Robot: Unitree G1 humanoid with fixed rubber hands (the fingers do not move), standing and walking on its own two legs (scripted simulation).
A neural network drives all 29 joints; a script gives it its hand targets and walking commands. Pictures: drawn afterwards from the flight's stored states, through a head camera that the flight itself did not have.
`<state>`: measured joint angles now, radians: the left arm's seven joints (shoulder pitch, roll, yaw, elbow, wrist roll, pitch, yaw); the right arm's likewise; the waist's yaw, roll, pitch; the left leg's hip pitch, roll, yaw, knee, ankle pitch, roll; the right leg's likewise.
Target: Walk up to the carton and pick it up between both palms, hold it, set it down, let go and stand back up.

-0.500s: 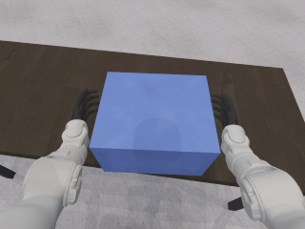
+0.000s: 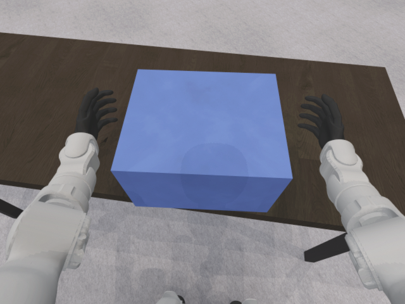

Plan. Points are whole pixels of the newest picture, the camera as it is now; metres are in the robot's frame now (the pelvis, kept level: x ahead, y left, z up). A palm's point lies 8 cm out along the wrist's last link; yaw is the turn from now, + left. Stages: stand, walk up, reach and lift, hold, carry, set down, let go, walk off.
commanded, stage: set down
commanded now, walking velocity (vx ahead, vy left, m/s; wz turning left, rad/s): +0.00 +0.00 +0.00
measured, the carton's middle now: (203, 142) +0.46 +0.04 +0.00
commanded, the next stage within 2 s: none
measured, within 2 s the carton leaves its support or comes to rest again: neither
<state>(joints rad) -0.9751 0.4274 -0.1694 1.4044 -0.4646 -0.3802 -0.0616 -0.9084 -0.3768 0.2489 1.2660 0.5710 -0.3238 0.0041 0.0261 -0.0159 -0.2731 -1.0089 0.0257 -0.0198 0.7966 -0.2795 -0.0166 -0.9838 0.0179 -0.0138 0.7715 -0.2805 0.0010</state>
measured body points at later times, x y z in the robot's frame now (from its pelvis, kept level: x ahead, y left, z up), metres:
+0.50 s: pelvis +0.01 +0.00 +0.04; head +0.06 +0.03 +0.49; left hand +0.46 +0.29 +0.17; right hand +0.48 -0.21 +0.17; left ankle +0.03 +0.13 -0.69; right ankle +0.03 -0.12 -0.69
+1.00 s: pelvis +0.03 +0.01 +0.05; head +0.04 +0.02 +0.50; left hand +0.38 +0.29 +0.12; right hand +0.39 -0.20 +0.10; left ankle +0.03 +0.13 -0.69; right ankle +0.03 -0.12 -0.69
